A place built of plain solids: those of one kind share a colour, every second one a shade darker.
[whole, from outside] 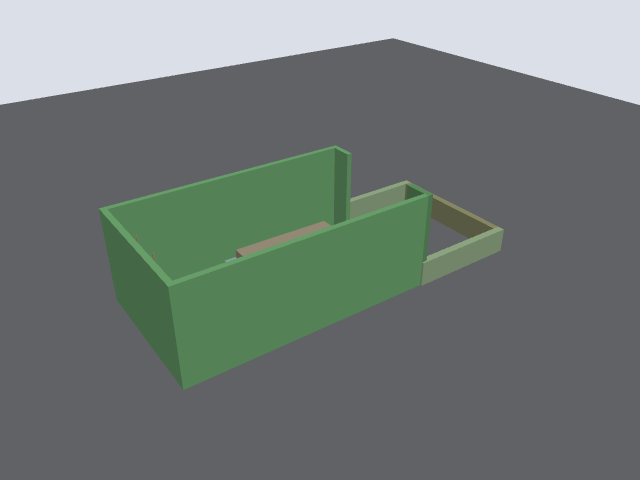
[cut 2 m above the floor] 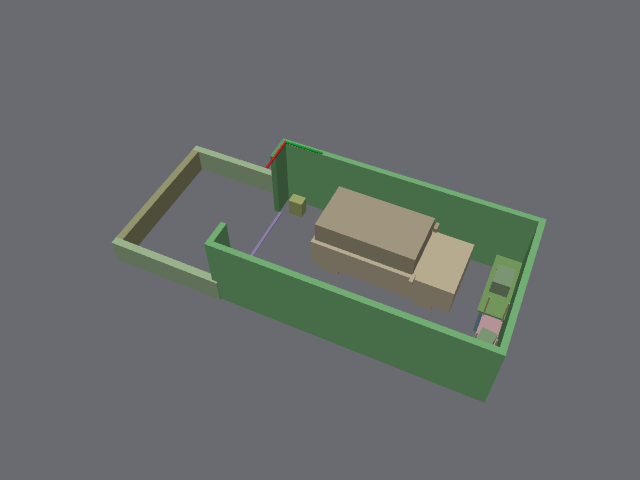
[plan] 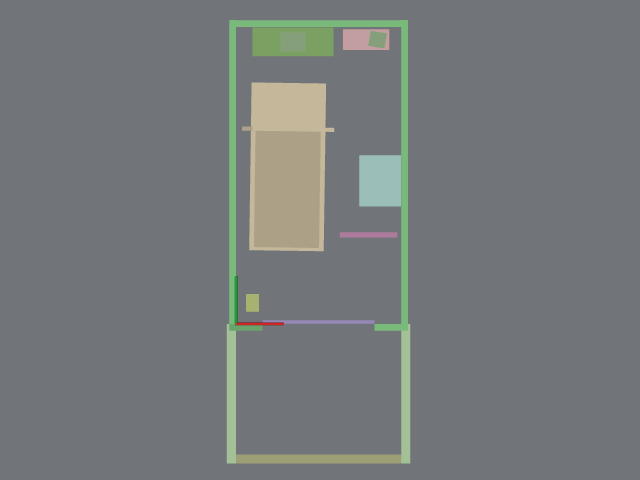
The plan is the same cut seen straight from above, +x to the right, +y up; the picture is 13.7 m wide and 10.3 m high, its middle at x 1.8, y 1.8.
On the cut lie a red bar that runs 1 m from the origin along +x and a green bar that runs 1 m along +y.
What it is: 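A single domestic garage of the 2000s; 3.5 x 6.4 m, 2.49 m to the ceiling, its up-and-over door open, a house door of 0.82 x 2.0 m over a step, a workbench 0.9 m high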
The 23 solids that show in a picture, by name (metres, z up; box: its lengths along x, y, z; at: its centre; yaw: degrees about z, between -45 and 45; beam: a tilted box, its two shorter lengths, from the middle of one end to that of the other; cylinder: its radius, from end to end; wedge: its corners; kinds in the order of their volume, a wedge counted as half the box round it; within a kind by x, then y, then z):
{
 "wall_1": {"box": [0.15, 6.67, 2.57], "at": [-0.07, 3.19, 1.24]},
 "wall_2": {"box": [0.72, 0.15, 2.57], "at": [0.21, -0.07, 1.24]},
 "wall_3": {"box": [3.84, 0.15, 2.57], "at": [1.77, 6.45, 1.24]},
 "wall_4": {"box": [0.72, 0.15, 2.57], "at": [3.33, -0.07, 1.24]},
 "wall_5": {"box": [0.15, 6.67, 2.57], "at": [3.62, 3.19, 1.24]},
 "car_1": {"box": [0.22, 0.09, 0.13], "at": [0.24, 4.19, 1.02], "yaw": -0.8},
 "car_2": {"box": [1.4, 2.5, 0.56], "at": [1.1, 2.89, 1.24], "yaw": -0.8},
 "car_3": {"box": [1.6, 3.6, 0.78], "at": [1.11, 3.37, 0.57], "yaw": -0.8},
 "car_4": {"box": [0.18, 0.46, 0.34], "at": [1.79, 2.07, 0.12], "yaw": -0.8},
 "car_5": {"box": [0.18, 0.46, 0.34], "at": [1.82, 4.5, 0.12], "yaw": -0.8},
 "car_6": {"box": [0.22, 0.09, 0.13], "at": [2.0, 4.16, 1.02], "yaw": -0.8},
 "drive_wall_1": {"box": [0.2, 3.0, 0.73], "at": [-0.1, -1.5, 0.32]},
 "drive_wall_2": {"box": [0.2, 3.0, 0.73], "at": [3.64, -1.5, 0.32]},
 "bench_legs_1": {"box": [1.64, 0.5, 0.91], "at": [1.22, 6.05, 0.41]},
 "drive_wall_end_1": {"box": [3.74, 0.2, 0.73], "at": [1.77, -2.9, 0.32]},
 "landing_1": {"box": [0.9, 1.1, 0.21], "at": [3.09, 3.07, 0.06]},
 "box_cardboard_1": {"box": [0.54, 0.41, 0.39], "at": [1.22, 6.05, 1.1]},
 "box_cardboard_2": {"box": [0.36, 0.33, 0.31], "at": [3.04, 6.1, 1.28], "yaw": -9.7},
 "bin_recycle_1": {"box": [0.28, 0.38, 0.55], "at": [0.35, 0.45, 0.23]},
 "bench_top_1": {"box": [1.74, 0.62, 0.04], "at": [1.22, 6.05, 0.88]},
 "door_sill_1": {"box": [2.4, 0.08, 0.07], "at": [1.77, 0.04, -0.01]},
 "shelf_board_1": {"box": [1.0, 0.45, 0.025], "at": [2.79, 6.1, 1.11]},
 "cable_cover_1": {"box": [1.24, 0.11, 0.08], "at": [2.84, 1.91, -0.02]}
}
